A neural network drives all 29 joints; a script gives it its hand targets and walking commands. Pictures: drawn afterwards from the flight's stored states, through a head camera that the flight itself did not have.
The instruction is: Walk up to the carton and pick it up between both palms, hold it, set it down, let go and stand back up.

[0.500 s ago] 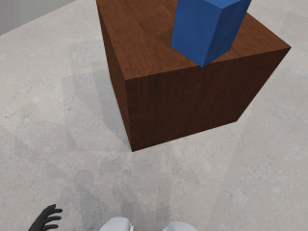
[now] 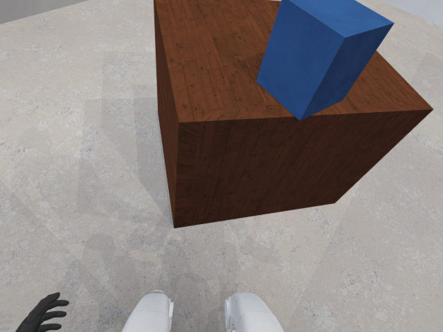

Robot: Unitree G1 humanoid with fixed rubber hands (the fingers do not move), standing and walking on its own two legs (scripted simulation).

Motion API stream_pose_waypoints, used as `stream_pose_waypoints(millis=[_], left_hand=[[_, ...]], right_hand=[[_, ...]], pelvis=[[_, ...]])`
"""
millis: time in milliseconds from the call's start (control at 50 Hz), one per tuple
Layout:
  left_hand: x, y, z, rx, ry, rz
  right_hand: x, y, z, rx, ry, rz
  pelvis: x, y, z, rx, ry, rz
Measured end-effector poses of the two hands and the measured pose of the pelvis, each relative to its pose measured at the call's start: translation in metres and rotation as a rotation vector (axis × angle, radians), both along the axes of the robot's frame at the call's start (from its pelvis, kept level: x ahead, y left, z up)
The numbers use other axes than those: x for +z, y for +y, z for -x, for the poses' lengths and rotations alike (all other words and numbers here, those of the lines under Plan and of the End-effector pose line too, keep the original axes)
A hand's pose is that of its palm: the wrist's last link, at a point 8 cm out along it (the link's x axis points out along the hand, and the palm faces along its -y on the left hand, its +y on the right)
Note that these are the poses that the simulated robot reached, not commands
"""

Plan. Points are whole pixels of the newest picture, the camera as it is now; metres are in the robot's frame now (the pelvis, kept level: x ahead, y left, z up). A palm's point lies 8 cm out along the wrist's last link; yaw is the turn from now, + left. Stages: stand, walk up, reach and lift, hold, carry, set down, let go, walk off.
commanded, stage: walk up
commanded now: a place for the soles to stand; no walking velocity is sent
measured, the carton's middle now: (316, 55) +0.78 -0.27 +0.09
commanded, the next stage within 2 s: none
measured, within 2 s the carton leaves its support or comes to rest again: neither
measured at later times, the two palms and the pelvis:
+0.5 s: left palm out of the picture +0.03 +0.16 -0.07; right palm out of the picture +0.06 -0.48 -0.08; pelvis +0.00 -0.15 +0.02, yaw +6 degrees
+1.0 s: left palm out of the picture +0.04 +0.20 -0.12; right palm out of the picture +0.10 -0.47 -0.05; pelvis +0.02 -0.13 +0.00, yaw +10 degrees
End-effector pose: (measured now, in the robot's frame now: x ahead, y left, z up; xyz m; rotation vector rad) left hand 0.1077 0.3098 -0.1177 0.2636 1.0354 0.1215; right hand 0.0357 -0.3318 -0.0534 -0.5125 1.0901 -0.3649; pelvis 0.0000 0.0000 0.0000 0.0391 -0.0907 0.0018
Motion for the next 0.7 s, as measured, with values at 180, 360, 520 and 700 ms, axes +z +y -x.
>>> stream_pose_waypoints(millis=[180,360,520,700], left_hand=[[0.002,-0.051,0.01,0.01,0.01,-0.054],[0.018,-0.121,0.07,0.149,0.053,-0.073],[0.052,-0.147,0.084,0.191,0.092,-0.078],[0.042,-0.139,0.099,0.258,0.121,-0.065]], right_hand=[[-0.009,-0.077,-0.01,0.024,-0.084,0.001],[-0.033,-0.14,-0.023,0.02,-0.031,-0.055],[-0.028,-0.15,-0.022,0.051,0.118,-0.097],[-0.023,-0.134,-0.049,0.153,0.165,-0.082]], pelvis=[[-0.013,-0.071,0.006,0.003,-0.021,-0.047],[-0.005,-0.134,0.0,0.07,-0.057,-0.023],[0.023,-0.149,-0.005,0.116,0.029,0.004],[0.022,-0.143,-0.012,0.176,0.06,0.058]])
